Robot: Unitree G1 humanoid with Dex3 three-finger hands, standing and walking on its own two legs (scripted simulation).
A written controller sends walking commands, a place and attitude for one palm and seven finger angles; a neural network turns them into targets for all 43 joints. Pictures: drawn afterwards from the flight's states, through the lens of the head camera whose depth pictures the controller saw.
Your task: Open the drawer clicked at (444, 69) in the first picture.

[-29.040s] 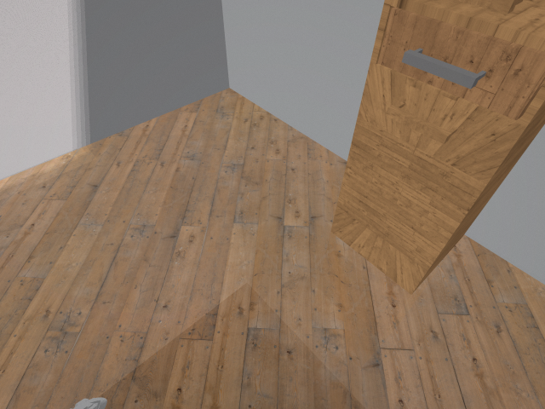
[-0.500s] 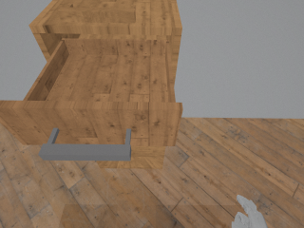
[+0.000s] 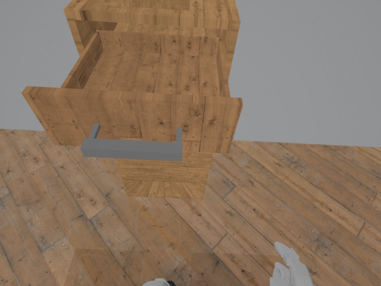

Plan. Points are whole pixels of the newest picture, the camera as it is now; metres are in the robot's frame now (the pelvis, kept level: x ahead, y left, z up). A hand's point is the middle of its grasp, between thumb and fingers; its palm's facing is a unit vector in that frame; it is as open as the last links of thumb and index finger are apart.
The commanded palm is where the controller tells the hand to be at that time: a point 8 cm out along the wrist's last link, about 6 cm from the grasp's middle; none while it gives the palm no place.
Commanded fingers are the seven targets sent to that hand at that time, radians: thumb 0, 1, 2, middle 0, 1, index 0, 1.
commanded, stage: step back with the hand held close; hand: left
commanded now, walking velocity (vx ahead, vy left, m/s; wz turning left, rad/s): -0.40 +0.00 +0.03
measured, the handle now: (135, 140) +0.35 +0.14 +0.13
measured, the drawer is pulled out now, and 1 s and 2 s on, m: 0.29 0.29 0.29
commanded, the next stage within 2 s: stop stepping back and stand still in 0.18 s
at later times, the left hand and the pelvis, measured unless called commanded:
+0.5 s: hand out of the picture +0.07 +0.21 +0.34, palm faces +0.59 -0.68 -0.43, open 7.4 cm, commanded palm +0.01 +0.27 +0.32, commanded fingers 0.00 0.90 0.90 -0.20 -0.30 -0.20 -0.30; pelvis -0.13 -0.01 +0.00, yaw -1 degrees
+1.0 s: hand out of the picture +0.00 +0.22 +0.34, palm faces +0.60 -0.71 -0.38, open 7.4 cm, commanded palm -0.04 +0.29 +0.32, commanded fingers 0.00 0.90 0.90 -0.20 -0.30 -0.20 -0.30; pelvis -0.17 +0.01 +0.00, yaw +1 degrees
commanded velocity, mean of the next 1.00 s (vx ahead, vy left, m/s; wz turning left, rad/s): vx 0.02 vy -0.01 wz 0.02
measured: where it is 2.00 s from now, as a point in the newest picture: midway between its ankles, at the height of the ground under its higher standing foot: outside the picture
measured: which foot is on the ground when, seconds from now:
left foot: down 0.00-0.48, up 0.50-0.68, down 0.70-1.00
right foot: up 0.00-0.06, down 0.08-0.22, up 0.24-0.46, down 0.48-1.00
